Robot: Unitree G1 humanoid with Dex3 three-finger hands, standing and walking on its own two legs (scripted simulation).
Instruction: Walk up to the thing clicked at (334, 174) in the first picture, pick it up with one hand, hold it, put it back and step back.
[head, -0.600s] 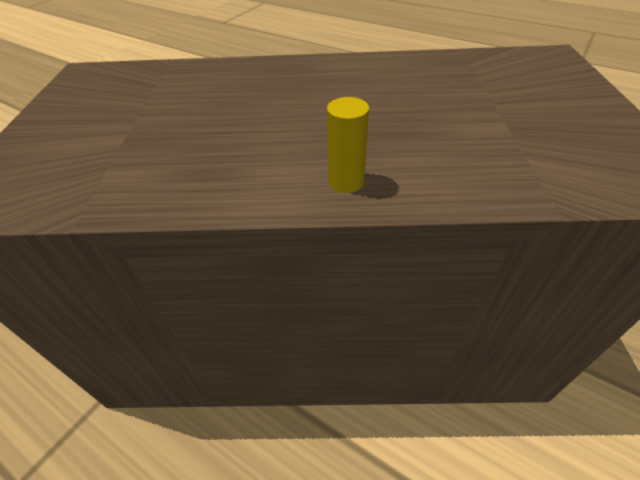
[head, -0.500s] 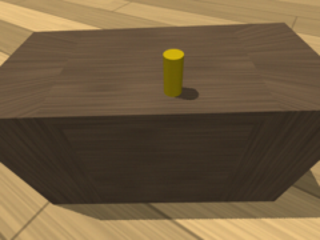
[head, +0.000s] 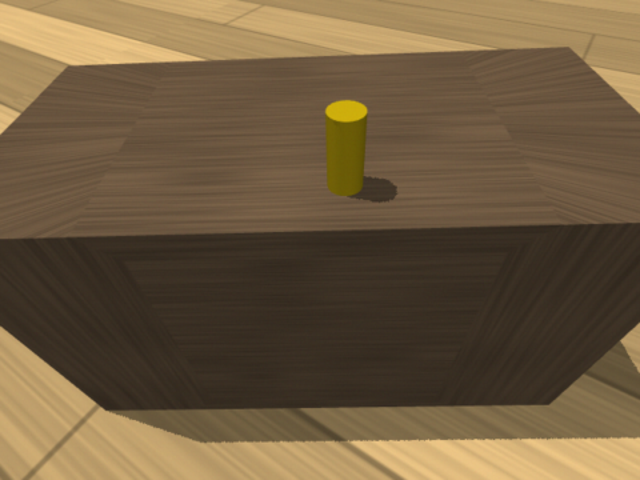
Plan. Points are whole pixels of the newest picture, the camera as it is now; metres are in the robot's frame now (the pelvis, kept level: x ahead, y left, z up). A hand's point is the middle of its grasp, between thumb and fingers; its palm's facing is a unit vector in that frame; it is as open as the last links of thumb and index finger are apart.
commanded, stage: stand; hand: right
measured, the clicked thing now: (345, 150) +0.61 -0.01 +0.09
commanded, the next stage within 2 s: walk up in 0.52 s
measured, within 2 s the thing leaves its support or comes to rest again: neither
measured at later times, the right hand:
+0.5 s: hand out of the picture +0.08 -0.25 -0.16, palm faces -0.02 +0.94 -0.34, open 7.4 cm
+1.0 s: hand out of the picture +0.12 -0.14 -0.16, palm faces -0.05 +0.94 -0.34, open 7.4 cm
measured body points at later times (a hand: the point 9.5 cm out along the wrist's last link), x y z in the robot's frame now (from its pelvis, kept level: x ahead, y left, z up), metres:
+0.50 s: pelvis +0.00 +0.00 +0.00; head +0.01 +0.00 +0.45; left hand +0.08 +0.30 -0.13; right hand +0.08 -0.30 -0.13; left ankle +0.00 +0.13 -0.75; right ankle +0.00 -0.12 -0.75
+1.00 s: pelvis +0.06 +0.13 -0.03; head +0.08 +0.14 +0.42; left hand +0.09 +0.50 -0.13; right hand +0.12 -0.19 -0.14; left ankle +0.08 +0.26 -0.75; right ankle +0.03 -0.02 -0.69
